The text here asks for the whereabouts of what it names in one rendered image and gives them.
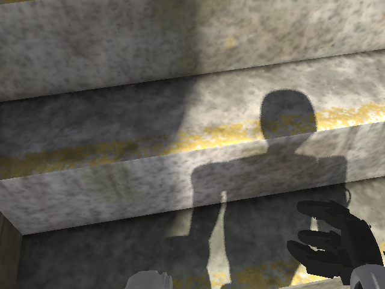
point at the left robot thigh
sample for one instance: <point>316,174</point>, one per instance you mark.
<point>150,280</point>

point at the right robot hand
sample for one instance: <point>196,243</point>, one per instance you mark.
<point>355,247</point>

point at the robot right forearm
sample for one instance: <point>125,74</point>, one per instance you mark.
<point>369,276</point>

